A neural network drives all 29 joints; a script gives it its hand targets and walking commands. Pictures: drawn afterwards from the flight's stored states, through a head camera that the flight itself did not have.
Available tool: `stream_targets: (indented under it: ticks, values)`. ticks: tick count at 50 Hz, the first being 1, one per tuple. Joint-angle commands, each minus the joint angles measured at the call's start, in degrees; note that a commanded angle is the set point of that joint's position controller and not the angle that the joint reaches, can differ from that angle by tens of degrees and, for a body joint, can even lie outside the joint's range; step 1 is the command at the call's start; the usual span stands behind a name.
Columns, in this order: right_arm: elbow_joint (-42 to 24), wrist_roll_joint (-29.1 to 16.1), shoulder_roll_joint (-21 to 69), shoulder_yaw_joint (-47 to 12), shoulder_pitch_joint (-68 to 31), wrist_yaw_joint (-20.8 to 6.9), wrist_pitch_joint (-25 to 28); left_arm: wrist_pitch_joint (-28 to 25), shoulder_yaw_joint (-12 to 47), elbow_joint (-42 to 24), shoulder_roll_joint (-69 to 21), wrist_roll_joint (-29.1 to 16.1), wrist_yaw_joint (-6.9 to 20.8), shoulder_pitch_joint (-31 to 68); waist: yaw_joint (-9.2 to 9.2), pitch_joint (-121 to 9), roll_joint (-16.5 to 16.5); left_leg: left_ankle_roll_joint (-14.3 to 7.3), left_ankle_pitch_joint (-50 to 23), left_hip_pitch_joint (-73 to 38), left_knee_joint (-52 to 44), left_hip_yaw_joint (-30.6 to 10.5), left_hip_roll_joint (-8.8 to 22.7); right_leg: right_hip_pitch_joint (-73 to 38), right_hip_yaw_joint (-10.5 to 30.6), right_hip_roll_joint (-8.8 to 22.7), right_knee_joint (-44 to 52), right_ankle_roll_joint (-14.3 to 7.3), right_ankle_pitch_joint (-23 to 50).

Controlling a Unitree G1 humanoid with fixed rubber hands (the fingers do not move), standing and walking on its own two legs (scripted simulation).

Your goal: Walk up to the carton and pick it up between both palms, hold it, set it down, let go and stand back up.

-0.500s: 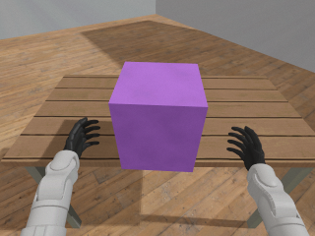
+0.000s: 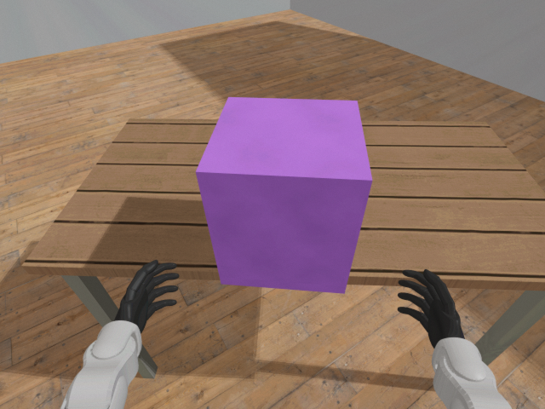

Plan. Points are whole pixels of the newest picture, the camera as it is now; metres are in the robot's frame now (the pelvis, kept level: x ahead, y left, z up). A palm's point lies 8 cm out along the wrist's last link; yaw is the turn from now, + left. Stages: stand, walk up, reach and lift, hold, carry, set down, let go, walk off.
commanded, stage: set down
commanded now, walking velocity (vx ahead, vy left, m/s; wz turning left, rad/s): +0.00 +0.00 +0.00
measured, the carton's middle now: (286, 195) +0.47 +0.03 +0.07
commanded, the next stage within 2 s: let go in 0.98 s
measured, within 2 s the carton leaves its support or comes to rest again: neither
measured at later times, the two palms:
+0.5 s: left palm (140, 366) +0.20 +0.23 -0.02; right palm (457, 370) +0.22 -0.22 -0.02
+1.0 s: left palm out of the picture +0.16 +0.22 -0.07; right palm out of the picture +0.16 -0.24 -0.07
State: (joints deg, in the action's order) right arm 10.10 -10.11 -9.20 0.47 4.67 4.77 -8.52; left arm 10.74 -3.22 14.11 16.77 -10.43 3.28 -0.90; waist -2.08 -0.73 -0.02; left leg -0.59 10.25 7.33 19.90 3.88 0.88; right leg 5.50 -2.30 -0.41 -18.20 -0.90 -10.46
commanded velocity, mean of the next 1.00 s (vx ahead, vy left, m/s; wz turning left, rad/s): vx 0.00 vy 0.00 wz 0.00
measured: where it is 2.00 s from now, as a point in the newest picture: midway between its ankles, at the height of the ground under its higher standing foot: outside the picture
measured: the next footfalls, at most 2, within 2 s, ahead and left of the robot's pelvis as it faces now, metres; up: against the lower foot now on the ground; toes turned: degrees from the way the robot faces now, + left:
none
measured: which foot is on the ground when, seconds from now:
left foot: down 0.00-1.00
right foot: down 0.00-1.00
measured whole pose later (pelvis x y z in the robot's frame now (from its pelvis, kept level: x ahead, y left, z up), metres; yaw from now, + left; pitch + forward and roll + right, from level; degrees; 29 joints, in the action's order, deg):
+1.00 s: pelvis +0.00 -0.01 +0.00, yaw -1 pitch -4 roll +0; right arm 34.9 0.5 -12.3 1.7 11.2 -2.4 6.3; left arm 8.9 1.9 27.0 13.4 -2.4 -0.9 -11.1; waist -2.4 3.1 1.3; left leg -0.1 10.7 6.0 20.5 5.2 1.3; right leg 6.2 -0.9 -0.7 -22.1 -1.6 -12.1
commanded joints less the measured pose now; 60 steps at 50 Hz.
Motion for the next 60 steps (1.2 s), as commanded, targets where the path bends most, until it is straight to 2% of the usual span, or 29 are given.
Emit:
stream_targets:
  ticks: [1,4,6,8,9,10,11,13,14,15,18,24,26,28,29,30,31,32,33,34,38,42,44,47,50,57,58,59,60]
  values:
    - [-8.2,1.0,-3.0,1.4,-6.4,-0.6,1.8,-1.6,-2.2,-10.0,5.8,1.3,0.1,6.7,-0.75,-6.9,-2.2,2.3,-10.6,-5.9,-1.7,-2.8,-0.3,3.0,3.5,0.3,4.8,-1.6,0.8]
    - [-6.6,1.1,-5.0,2.2,-4.7,-0.6,2.3,-1.2,-2.2,-9.0,5.1,1.5,0.1,5.1,1.21,-7.1,-0.1,2.4,-15.8,-6.4,-0.2,-2.7,-0.7,3.4,3.1,0.5,4.5,-1.2,5.5]
    - [-1.3,1.7,-3.7,1.4,-1.4,-0.7,1.2,0.1,-1.7,-5.6,4.5,3.9,0.7,1.2,-0.81,-3.3,-1.7,2.9,-16.7,-7.2,-0.9,-2.3,-0.4,2.6,3.0,0.5,4.9,-1.2,6.1]
    - [-6.1,1.1,-4.8,2.6,-2.6,-0.5,2.2,-0.1,-2.6,-11.9,5.2,3.6,0.1,2.7,-0.51,-7.4,-3.6,3.3,-17.2,-9.2,-0.6,-2.3,-0.3,1.7,3.8,0.6,4.6,-1.7,6.0]
    - [-4.3,1.4,-4.4,0.3,-1.8,-1.2,1.9,1.2,-1.9,-8.2,4.4,3.9,-0.1,0.3,-0.33,-4.0,-1.4,3.0,-17.2,-7.9,-0.8,-2.7,-0.4,2.8,2.8,-0.1,5.3,-1.5,5.2]
    - [-9.2,1.3,-5.3,1.6,-3.9,-1.5,2.4,1.0,-1.3,-13.6,5.1,2.7,-0.5,1.3,-0.82,-6.9,-1.8,2.9,-17.3,-8.4,-1.0,-2.4,-0.3,2.3,2.5,-0.2,5.5,-1.4,5.7]
    - [-1.9,2.7,-4.6,2.9,-1.6,-2.2,1.4,2.3,-1.0,-6.9,4.0,4.8,0.0,-2.5,-0.22,-1.5,0.3,2.7,-15.3,-7.2,-1.7,-2.6,0.2,4.0,2.2,-0.2,5.6,-1.6,3.3]
    - [-7.3,2.1,-4.9,1.1,-0.9,-2.8,3.1,0.9,-0.5,-11.4,4.5,2.6,-0.7,-1.2,-1.72,-3.8,-1.4,2.6,-15.7,-5.6,-1.5,-1.8,-0.2,2.4,3.9,0.2,5.3,-1.3,4.2]
    - [-1.0,3.8,-5.2,1.9,-0.1,-2.5,2.2,2.2,-0.5,-5.3,2.8,4.8,-0.4,-2.8,-0.24,-1.0,-0.8,2.3,-14.3,-6.9,-2.0,-2.2,-0.2,4.0,3.1,0.5,5.9,-1.9,4.4]
    - [-5.7,2.8,-6.1,2.0,-1.1,-2.3,3.1,1.5,-0.9,-7.3,4.3,4.2,-0.3,-3.1,-0.65,-3.6,0.0,2.4,-14.5,-7.4,-1.7,-1.8,-0.1,3.1,3.6,0.3,5.5,-1.2,4.9]
    - [-0.6,3.8,-5.5,2.2,0.8,-3.2,4.1,-0.8,0.1,-8.5,5.6,4.3,-0.8,-2.8,-0.89,-2.6,-3.0,2.4,-14.0,-7.1,-1.1,-1.2,-0.5,5.4,3.4,1.0,5.5,-1.8,3.3]
    - [3.3,6.2,-5.6,1.1,2.0,-3.6,8.0,-1.5,0.8,-4.4,4.8,4.3,-1.4,-5.6,-0.67,-3.1,1.0,1.6,-13.6,-6.5,-0.7,-0.7,-0.5,4.2,3.1,0.5,4.2,-1.1,5.1]
    - [8.2,5.8,-5.9,1.2,2.8,-4.0,8.2,-1.3,0.6,-2.8,3.4,6.0,-1.3,-7.4,-1.27,-1.8,-1.7,2.2,-15.3,-7.8,-0.4,-1.3,-0.5,4.6,3.4,1.0,4.0,-1.5,6.1]
    - [10.0,6.3,-7.4,3.4,1.6,-4.1,9.0,-1.2,0.9,-1.7,2.8,6.7,-1.7,-4.5,0.58,-1.5,-1.3,2.2,-11.8,-8.4,-0.6,-1.7,-0.3,5.3,2.7,1.0,3.9,-1.4,4.2]
    - [9.0,6.3,-5.8,0.8,1.5,-4.3,9.4,-0.8,1.5,-0.9,2.3,6.2,-1.6,-7.0,-0.88,-1.6,0.9,1.3,-11.4,-7.8,-0.8,-0.9,-0.5,6.1,2.2,0.6,3.8,-1.0,3.8]
    - [7.8,6.6,-7.5,2.8,1.1,-4.4,10.3,-1.0,1.6,-2.6,3.2,5.9,-2.0,-5.1,0.3,-2.9,-0.9,1.7,-11.7,-7.7,-0.5,-1.0,-0.7,5.7,2.5,0.7,3.3,-1.1,4.6]
    - [7.8,7.0,-8.7,1.8,1.8,-4.4,10.9,-1.5,1.3,-1.9,4.6,5.5,-2.0,-7.2,-1.58,-2.0,2.2,1.5,-12.9,-7.6,-0.6,-0.6,-0.7,4.8,2.6,0.7,3.4,-0.9,7.3]
    - [8.3,7.1,-6.1,0.0,2.0,-4.7,11.3,-1.9,1.8,-1.8,3.6,5.5,-2.0,-7.3,-2.21,-1.9,1.4,0.9,-9.9,-6.0,-0.8,-0.7,-0.4,4.6,1.8,1.0,3.0,-0.8,4.8]
    - [9.9,7.7,-6.4,1.7,1.2,-4.5,11.7,-2.1,1.9,0.8,3.5,5.4,-2.1,-5.2,-0.66,0.0,2.5,0.4,-6.9,-5.5,-1.5,-0.6,0.2,6.1,1.9,1.1,3.4,-0.9,0.9]
    - [12.8,7.5,-6.3,1.3,1.1,-4.7,11.7,-1.7,2.3,3.4,3.0,5.8,-2.1,-5.4,-1.4,0.9,2.0,0.6,-4.3,-5.4,-1.6,-0.4,0.2,6.4,3.4,2.1,3.7,-1.3,-2.4]
    - [15.2,9.3,-7.3,2.4,1.9,-5.6,12.8,-2.5,3.2,1.3,2.6,7.1,-2.7,-5.3,0.15,1.1,-0.7,1.3,-5.1,-6.3,-2.1,-0.4,-0.1,7.6,2.3,1.2,3.9,-1.8,-1.1]
    - [17.6,9.9,-8.6,2.1,1.6,-6.4,14.5,-2.8,2.9,3.9,2.7,7.2,-3.6,-5.7,-1.25,0.3,0.6,1.1,-2.7,-5.8,-2.1,-0.1,0.7,5.3,3.1,1.6,3.3,-2.0,-3.1]
    - [18.8,9.9,-7.4,3.2,2.3,-7.1,15.5,-3.0,2.7,6.3,2.0,8.2,-4.1,-7.1,-0.48,2.5,-0.8,1.1,-0.3,-5.4,-3.0,0.6,0.4,6.1,3.0,1.2,3.5,-1.7,-5.1]
    - [17.0,10.4,-8.8,3.0,1.3,-7.1,16.1,-3.0,3.9,6.6,2.0,7.5,-4.3,-5.6,-0.31,0.7,2.7,0.3,0.5,-4.8,-1.9,0.9,0.3,7.2,2.8,1.2,2.6,-1.5,-5.2]
    - [20.4,11.0,-7.7,2.6,1.6,-7.4,16.8,-3.4,3.8,5.4,1.5,8.3,-5.1,-4.4,-0.6,0.7,-1.4,0.8,2.7,-2.1,-2.8,0.0,1.2,3.7,2.6,1.0,1.3,-2.2,-5.7]
    - [23.8,10.8,-7.3,2.7,2.8,-7.0,19.0,-3.5,1.1,8.1,1.1,10.0,-4.6,-8.3,-0.34,-1.1,0.9,1.7,-8.4,-7.5,0.7,-0.2,0.0,5.1,2.3,0.6,0.5,-0.6,4.4]
    - [23.1,10.5,-7.3,2.3,3.2,-7.1,19.3,-3.5,1.9,7.4,1.7,9.6,-4.5,-6.8,1.0,-0.7,1.0,1.3,-9.5,-7.3,0.5,0.0,-0.4,6.3,1.7,0.3,0.7,-0.5,4.1]
    - [23.3,11.2,-8.7,3.0,2.3,-6.8,19.4,-3.8,1.7,7.9,0.3,9.5,-4.6,-7.3,-0.68,-0.3,1.7,1.1,-9.3,-7.1,1.0,0.3,-0.3,5.5,2.1,0.8,0.7,-0.5,6.1]
    - [23.8,10.9,-8.2,1.8,2.3,-7.0,19.7,-3.7,2.1,8.3,0.1,10.1,-4.4,-7.4,0.73,-0.1,0.5,1.7,-9.9,-8.2,0.5,0.1,0.0,4.9,2.4,0.4,0.9,-0.7,6.0]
